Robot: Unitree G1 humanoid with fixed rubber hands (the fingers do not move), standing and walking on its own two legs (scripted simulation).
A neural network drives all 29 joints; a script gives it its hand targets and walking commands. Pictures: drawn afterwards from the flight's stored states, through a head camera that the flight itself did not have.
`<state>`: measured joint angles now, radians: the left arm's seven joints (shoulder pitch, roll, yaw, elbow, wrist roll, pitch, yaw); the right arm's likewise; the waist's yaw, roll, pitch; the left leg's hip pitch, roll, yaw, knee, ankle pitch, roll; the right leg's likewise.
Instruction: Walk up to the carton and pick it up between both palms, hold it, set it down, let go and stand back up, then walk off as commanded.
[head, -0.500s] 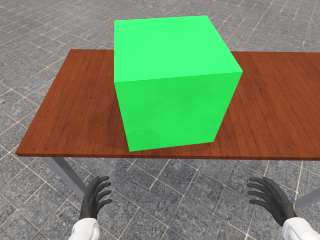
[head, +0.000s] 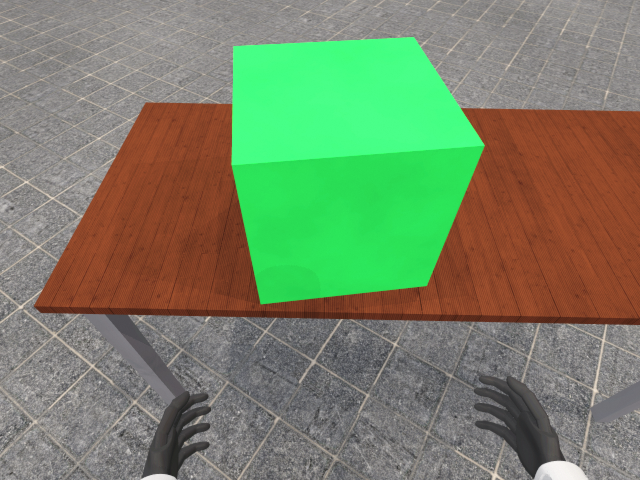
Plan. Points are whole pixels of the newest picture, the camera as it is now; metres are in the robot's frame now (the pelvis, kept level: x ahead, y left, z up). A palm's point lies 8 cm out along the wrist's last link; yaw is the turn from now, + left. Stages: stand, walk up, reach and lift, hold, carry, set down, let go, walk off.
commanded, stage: set down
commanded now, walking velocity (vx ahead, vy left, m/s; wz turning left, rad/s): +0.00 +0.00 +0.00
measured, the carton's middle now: (335, 173) +0.54 +0.02 +0.06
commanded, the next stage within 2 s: let go in 0.52 s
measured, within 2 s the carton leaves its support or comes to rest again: neither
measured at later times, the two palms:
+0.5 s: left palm (166, 470) +0.15 +0.22 -0.07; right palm (525, 476) +0.16 -0.22 -0.07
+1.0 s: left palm (170, 469) +0.15 +0.22 -0.09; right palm out of the picture +0.15 -0.20 -0.10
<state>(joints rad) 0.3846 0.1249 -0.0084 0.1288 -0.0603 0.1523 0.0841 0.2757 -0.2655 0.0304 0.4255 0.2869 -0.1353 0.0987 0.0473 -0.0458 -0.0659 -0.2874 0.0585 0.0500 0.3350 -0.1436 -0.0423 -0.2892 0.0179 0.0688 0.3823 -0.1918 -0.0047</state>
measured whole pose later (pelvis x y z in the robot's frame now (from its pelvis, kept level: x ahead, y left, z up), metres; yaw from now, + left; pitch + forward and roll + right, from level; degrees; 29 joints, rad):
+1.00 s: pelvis +0.01 +0.00 +0.00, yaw +0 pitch +6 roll +0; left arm 0.26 0.16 0.01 0.41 -0.03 0.12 0.01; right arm 0.25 -0.15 0.03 0.71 0.13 -0.23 0.02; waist 0.05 -0.05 -0.01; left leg -0.29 0.06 0.05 0.34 -0.17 -0.04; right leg -0.28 0.02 0.07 0.38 -0.21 0.00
